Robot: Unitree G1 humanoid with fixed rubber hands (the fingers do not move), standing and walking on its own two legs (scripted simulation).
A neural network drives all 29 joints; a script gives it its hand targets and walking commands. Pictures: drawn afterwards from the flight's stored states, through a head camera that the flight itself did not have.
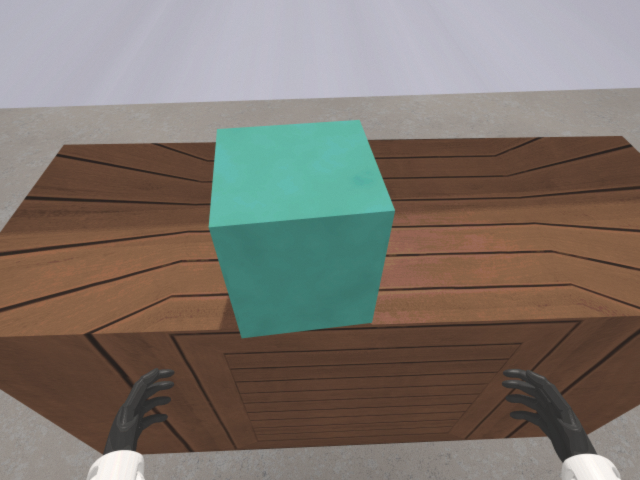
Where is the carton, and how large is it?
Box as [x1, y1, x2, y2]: [209, 120, 394, 337]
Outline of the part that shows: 359,120 217,129 209,229 241,337 371,322 394,209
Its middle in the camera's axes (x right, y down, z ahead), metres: -0.03 -0.01 +0.59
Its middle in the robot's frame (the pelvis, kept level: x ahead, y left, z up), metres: +0.45 +0.06 +0.05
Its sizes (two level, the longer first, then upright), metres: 0.210 0.200 0.250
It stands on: a pedestal, 0.70 m high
